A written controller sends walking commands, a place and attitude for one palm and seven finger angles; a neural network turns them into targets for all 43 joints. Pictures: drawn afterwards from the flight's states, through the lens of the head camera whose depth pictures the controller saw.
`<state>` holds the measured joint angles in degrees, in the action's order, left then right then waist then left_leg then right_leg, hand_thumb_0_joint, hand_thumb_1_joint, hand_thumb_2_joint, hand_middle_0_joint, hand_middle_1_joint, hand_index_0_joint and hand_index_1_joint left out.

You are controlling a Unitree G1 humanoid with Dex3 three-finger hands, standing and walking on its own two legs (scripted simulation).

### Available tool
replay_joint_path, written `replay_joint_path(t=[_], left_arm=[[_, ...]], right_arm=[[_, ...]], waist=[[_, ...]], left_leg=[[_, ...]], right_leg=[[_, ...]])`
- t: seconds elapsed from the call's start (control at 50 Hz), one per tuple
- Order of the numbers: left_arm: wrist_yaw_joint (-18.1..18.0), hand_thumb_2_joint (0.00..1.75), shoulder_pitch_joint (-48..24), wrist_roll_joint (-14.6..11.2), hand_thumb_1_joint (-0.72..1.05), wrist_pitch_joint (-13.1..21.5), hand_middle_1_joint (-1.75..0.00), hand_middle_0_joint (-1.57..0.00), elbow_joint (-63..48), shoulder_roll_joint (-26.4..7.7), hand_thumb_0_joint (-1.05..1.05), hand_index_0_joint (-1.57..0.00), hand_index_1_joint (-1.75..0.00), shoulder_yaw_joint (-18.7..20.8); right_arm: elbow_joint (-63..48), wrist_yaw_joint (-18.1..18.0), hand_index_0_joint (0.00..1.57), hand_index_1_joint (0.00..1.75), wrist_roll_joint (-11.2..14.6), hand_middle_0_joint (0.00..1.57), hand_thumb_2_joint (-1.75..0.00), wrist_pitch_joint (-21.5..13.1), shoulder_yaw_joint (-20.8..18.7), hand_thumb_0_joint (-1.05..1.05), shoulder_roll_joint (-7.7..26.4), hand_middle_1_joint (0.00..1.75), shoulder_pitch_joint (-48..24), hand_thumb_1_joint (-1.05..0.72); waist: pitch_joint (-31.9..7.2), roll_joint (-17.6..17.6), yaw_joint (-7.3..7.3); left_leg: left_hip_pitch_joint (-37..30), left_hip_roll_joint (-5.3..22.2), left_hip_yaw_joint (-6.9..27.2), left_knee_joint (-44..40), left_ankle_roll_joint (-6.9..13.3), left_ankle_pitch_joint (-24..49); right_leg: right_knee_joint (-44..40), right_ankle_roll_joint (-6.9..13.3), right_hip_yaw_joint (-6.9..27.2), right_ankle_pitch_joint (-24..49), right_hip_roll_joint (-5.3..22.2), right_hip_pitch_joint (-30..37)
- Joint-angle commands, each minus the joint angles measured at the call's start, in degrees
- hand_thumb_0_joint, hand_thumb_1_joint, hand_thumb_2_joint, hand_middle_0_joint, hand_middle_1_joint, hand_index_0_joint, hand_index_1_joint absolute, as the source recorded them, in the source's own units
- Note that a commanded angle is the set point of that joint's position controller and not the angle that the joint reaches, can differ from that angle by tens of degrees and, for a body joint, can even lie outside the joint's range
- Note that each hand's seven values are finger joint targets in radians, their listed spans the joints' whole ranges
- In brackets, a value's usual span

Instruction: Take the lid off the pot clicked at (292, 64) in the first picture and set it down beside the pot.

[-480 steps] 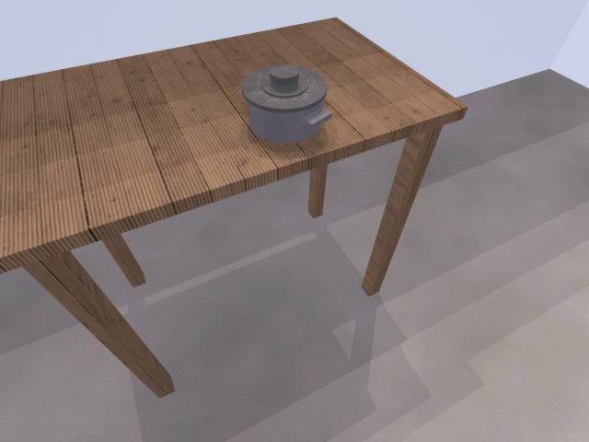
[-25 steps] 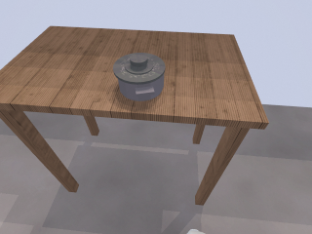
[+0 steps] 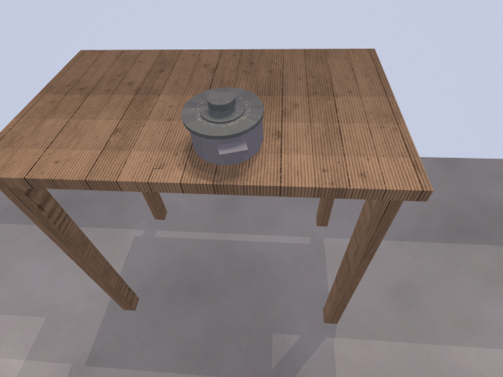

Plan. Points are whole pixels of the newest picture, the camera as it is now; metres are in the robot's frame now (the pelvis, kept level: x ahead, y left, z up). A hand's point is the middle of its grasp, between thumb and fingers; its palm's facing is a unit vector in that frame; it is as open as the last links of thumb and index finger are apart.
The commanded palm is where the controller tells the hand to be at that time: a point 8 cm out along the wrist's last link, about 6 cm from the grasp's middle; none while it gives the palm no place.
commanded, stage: look again from close up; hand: left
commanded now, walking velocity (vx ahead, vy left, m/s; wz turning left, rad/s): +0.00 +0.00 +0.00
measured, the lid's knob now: (221, 100) +0.55 +0.09 +0.16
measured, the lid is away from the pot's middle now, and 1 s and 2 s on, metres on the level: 0.00 0.00 0.00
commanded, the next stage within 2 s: shuffle to correct the standing spot in 0.74 s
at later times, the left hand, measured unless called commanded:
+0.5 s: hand out of the picture +0.05 +0.19 -0.16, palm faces +0.04 -0.97 -0.24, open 7.3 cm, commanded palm none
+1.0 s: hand out of the picture +0.02 +0.18 -0.17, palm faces +0.05 -0.98 -0.19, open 7.3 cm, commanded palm none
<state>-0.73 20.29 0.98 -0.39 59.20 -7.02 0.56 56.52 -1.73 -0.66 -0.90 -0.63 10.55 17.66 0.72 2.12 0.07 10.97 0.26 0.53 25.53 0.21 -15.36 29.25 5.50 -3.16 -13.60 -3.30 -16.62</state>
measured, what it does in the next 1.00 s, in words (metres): stands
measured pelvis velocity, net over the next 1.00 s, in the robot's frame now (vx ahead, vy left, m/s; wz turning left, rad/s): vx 0.03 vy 0.01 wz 0.00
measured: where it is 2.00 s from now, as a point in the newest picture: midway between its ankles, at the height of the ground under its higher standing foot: outside the picture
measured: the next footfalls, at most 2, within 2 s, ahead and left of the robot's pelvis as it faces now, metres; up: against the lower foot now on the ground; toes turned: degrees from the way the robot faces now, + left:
left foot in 2.00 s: +0.12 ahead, +0.08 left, +0.00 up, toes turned +0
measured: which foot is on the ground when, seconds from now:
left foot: down 0.00-1.00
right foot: down 0.00-1.00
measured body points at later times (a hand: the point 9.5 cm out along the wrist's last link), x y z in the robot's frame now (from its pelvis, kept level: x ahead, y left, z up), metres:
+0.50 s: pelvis +0.02 +0.01 +0.01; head +0.03 -0.01 +0.45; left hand +0.05 +0.24 -0.14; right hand +0.01 -0.20 -0.16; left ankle -0.02 +0.14 -0.74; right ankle +0.02 -0.06 -0.74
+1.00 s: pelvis +0.03 +0.01 +0.00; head +0.03 +0.00 +0.45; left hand +0.02 +0.23 -0.15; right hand +0.01 -0.21 -0.16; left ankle -0.02 +0.14 -0.74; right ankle +0.02 -0.06 -0.74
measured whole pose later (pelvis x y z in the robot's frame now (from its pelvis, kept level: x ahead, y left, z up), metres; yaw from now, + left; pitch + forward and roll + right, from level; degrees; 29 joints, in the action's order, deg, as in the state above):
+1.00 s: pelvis +0.03 +0.01 +0.00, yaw +0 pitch +0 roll +1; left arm -1.1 18.2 0.8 -0.3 60.9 -8.7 0.6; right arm 62.8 -2.3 -1.3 -1.2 0.8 7.7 18.8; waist 0.2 -0.1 0.5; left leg 8.1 0.3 0.5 25.9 -0.8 -18.0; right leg 27.8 4.9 -2.9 -15.4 -3.3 -12.9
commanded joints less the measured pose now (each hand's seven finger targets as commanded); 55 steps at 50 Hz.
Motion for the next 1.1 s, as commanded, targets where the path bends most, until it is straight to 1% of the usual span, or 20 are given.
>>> replay_joint_path(t=[0.0,0.02,0.04,0.1,0.14,0.18,0.24,0.3,0.36,0.44,0.56,0.62,0.76,0.82,0.86,0.9,0.94,1.0,1.06,1.08], left_arm=[[-0.3,0.9,-0.1,-0.3,0.9,2.4,-0.3,-0.2,-3.0,-6.1,0.0,-0.2,-0.3,1.7],[-0.4,0.9,-1.2,-0.2,0.9,2.1,-0.3,-0.2,-2.0,-7.3,0.0,-0.2,-0.3,1.7],[-0.4,0.9,-1.2,-0.4,0.9,2.1,-0.3,-0.2,-1.6,-7.9,0.0,-0.2,-0.3,1.6],[-0.5,0.9,-1.1,-0.6,0.9,2.1,-0.3,-0.2,-0.6,-7.8,0.0,-0.2,-0.3,1.4],[-0.7,0.9,-1.4,-0.6,0.9,2.2,-0.3,-0.2,-0.4,-7.7,0.0,-0.2,-0.3,1.2],[-0.8,0.9,-1.6,-0.8,0.9,2.1,-0.3,-0.2,-0.6,-7.9,0.0,-0.2,-0.3,1.2],[-1.0,0.9,-2.2,-0.7,0.9,2.0,-0.3,-0.2,-0.6,-7.8,0.0,-0.2,-0.3,1.1],[-1.1,0.9,-2.7,-0.8,0.9,1.8,-0.3,-0.2,-1.0,-7.9,0.0,-0.2,-0.3,1.2],[-1.2,0.9,-2.5,-0.8,0.9,2.0,-0.3,-0.2,-0.9,-7.9,0.0,-0.2,-0.3,1.1],[-1.3,0.9,-2.8,-0.8,0.9,1.8,-0.3,-0.2,-1.3,-7.9,0.0,-0.2,-0.3,1.1],[-1.3,0.9,-2.5,-0.8,0.9,1.9,-0.3,-0.2,-1.2,-8.2,0.0,-0.2,-0.3,1.1],[-1.3,0.9,-2.2,-0.7,0.9,1.8,-0.3,-0.2,-1.1,-8.1,0.0,-0.2,-0.3,1.1],[-1.3,0.9,-1.3,-0.8,0.9,2.1,-0.3,-0.2,-0.7,-8.0,0.0,-0.2,-0.3,0.9],[-1.3,0.9,-1.1,-0.7,0.9,1.9,-0.3,-0.2,-0.5,-7.9,0.0,-0.2,-0.3,0.8],[-1.1,0.9,-0.5,-0.5,0.9,1.8,-0.3,-0.2,-0.4,-7.7,0.0,-0.2,-0.3,1.0],[-0.7,0.9,-0.4,-0.3,0.9,1.3,-0.3,-0.2,-0.7,-7.7,0.0,-0.2,-0.3,1.3],[-0.3,0.9,-0.4,-0.1,0.9,1.1,-0.3,-0.2,-1.2,-7.8,0.0,-0.2,-0.3,1.6],[0.1,0.9,0.1,0.0,0.9,1.2,-0.3,-0.2,-1.8,-7.6,0.0,-0.2,-0.3,1.9],[0.3,0.9,1.4,0.1,0.9,1.7,-0.3,-0.2,-1.9,-6.9,0.0,-0.2,-0.3,2.1],[0.4,0.9,1.6,0.0,0.9,1.8,-0.3,-0.2,-2.1,-7.0,0.0,-0.2,-0.3,2.2]], right_arm=[[-1.3,-0.9,0.2,0.3,-0.2,0.2,-0.9,-1.3,-0.4,0.0,4.4,0.3,2.8,-0.9],[-0.1,-0.9,0.2,0.3,-0.1,0.2,-0.9,-1.4,0.0,0.0,3.4,0.3,2.1,-0.9],[0.4,-0.9,0.2,0.3,-0.1,0.2,-0.9,-1.4,0.2,0.0,2.6,0.3,2.1,-0.9],[1.5,-1.0,0.2,0.3,-0.1,0.2,-0.9,-1.3,0.5,0.0,2.1,0.3,3.2,-0.9],[2.4,-1.1,0.2,0.3,-0.1,0.2,-0.9,-1.4,0.6,0.0,2.3,0.3,4.2,-0.9],[2.7,-1.1,0.2,0.3,-0.1,0.2,-0.9,-1.4,0.6,0.0,2.2,0.3,4.4,-0.9],[3.5,-1.1,0.2,0.3,-0.2,0.2,-0.9,-1.3,0.7,0.0,2.6,0.3,4.7,-0.9],[3.7,-1.2,0.2,0.3,-0.2,0.2,-0.9,-1.2,0.7,0.0,2.6,0.3,4.6,-0.9],[4.2,-1.2,0.2,0.3,-0.1,0.2,-0.9,-1.4,0.8,0.0,2.4,0.3,4.8,-0.9],[4.3,-1.2,0.2,0.3,-0.2,0.2,-0.9,-1.2,0.8,0.0,2.3,0.3,4.8,-0.9],[4.6,-1.2,0.2,0.3,-0.1,0.2,-0.9,-1.1,0.7,0.0,2.3,0.3,4.8,-0.9],[4.5,-1.2,0.2,0.3,-0.2,0.2,-0.9,-0.9,0.7,0.0,2.2,0.3,4.5,-0.9],[4.9,-1.2,0.2,0.3,0.0,0.2,-0.9,-1.2,0.8,0.0,2.2,0.3,4.8,-0.9],[4.9,-1.2,0.2,0.3,0.0,0.2,-0.9,-1.2,0.8,0.0,2.2,0.3,4.4,-0.9],[5.2,-1.1,0.2,0.3,-0.3,0.2,-0.9,-1.2,0.6,0.0,2.4,0.3,5.2,-0.9],[4.8,-1.0,0.2,0.3,-0.6,0.2,-0.9,-0.9,0.3,0.0,2.6,0.3,5.0,-0.9],[4.5,-0.8,0.2,0.3,-0.8,0.2,-0.9,-0.8,0.3,0.0,2.6,0.3,5.3,-0.9],[3.9,-0.8,0.2,0.3,-0.8,0.2,-0.9,-0.9,0.0,0.0,2.6,0.3,5.6,-0.9],[3.6,-0.8,0.2,0.3,-0.7,0.2,-0.9,-1.6,-0.1,0.0,2.7,0.3,6.0,-0.9],[3.5,-0.9,0.2,0.3,-0.6,0.2,-0.9,-1.7,-0.2,0.0,2.5,0.3,6.0,-0.9]], waist=[[-0.1,-2.7,0.17],[0.3,0.8,0.06],[1.6,2.0,0.22],[2.7,1.2,0.26],[1.6,-0.5,0.08],[0.6,-2.1,0.4],[1.6,-2.6,0.27],[1.9,-1.9,0.38],[0.7,-2.2,0.26],[2.1,-2.2,0.3],[1.4,-1.8,0.12],[2.3,-2.2,0.15],[0.9,-2.0,-0.01],[1.7,-1.9,0.21],[1.8,-3.0,0.18],[3.8,-2.7,0.26],[6.1,-2.8,-0.09],[7.5,-1.3,-0.16],[6.7,-0.4,0.08],[6.7,-1.2,0.28]], left_leg=[[2.3,5.6,4.6,-4.0,2.7,5.4],[3.4,4.6,3.7,-4.2,1.5,6.1],[3.7,4.2,3.4,-4.4,1.1,6.1],[3.6,4.2,3.2,-5.0,1.0,6.0],[3.3,4.5,3.2,-5.1,0.9,7.5],[2.9,4.7,3.4,-5.7,0.9,7.1],[3.0,4.4,3.3,-5.5,0.7,7.9],[3.0,4.5,3.4,-5.9,0.7,7.7],[2.0,4.5,3.2,-5.6,0.5,9.5],[2.5,4.3,3.1,-5.7,0.6,8.1],[1.5,4.2,2.9,-5.3,0.5,8.0],[1.7,3.9,2.6,-5.2,0.6,6.4],[0.9,4.2,2.8,-5.3,0.6,8.0],[1.4,4.2,3.0,-5.4,0.7,7.8],[1.8,4.0,2.5,-4.9,1.1,2.0],[3.1,3.7,2.5,-4.8,1.8,-5.4],[4.4,3.8,2.9,-4.5,2.2,-8.6],[5.5,4.7,4.4,-4.8,3.1,-11.1],[5.5,5.9,5.6,-3.9,3.9,-6.3],[6.1,6.2,6.0,-3.5,4.2,-5.5]], right_leg=[[-8.8,-2.1,10.5,2.6,6.9,4.6],[-9.0,-1.6,10.7,3.5,8.3,5.6],[-9.0,-1.3,11.0,4.3,8.7,5.9],[-9.8,-1.1,10.8,5.4,8.7,6.6],[-9.0,-1.0,10.1,8.8,8.9,8.1],[-9.0,-1.2,9.4,8.5,8.7,9.3],[-8.6,-1.2,9.4,10.1,9.0,9.0],[-8.6,-1.2,9.4,9.2,8.9,8.7],[-7.7,-1.0,9.2,13.2,9.3,9.7],[-8.2,-1.0,9.6,10.7,9.3,8.6],[-8.5,-1.1,10.1,11.1,9.4,8.5],[-9.6,-1.2,10.7,7.6,9.4,7.3],[-9.0,-1.2,10.5,10.7,9.3,8.3],[-9.1,-1.4,10.1,9.5,9.1,7.9],[-9.1,-1.0,10.0,0.3,8.6,7.4],[-10.2,-0.7,10.6,-10.9,8.2,4.4],[-9.8,-0.2,11.1,-15.8,7.8,1.6],[-8.4,0.1,10.9,-17.1,7.2,-0.3],[-5.1,0.5,9.9,-11.3,6.6,0.7],[-5.0,0.5,9.6,-10.2,6.4,1.5]])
